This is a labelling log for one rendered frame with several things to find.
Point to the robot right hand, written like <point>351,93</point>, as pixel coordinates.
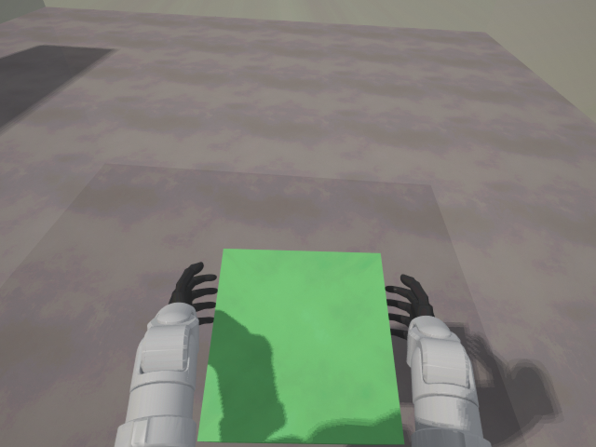
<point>418,307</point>

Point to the robot left hand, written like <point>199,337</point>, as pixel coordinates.
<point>184,294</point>

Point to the robot left forearm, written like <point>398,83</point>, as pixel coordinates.
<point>163,382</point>

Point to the carton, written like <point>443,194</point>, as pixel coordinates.
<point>301,351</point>

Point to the robot right forearm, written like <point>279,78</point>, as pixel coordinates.
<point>446,407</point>

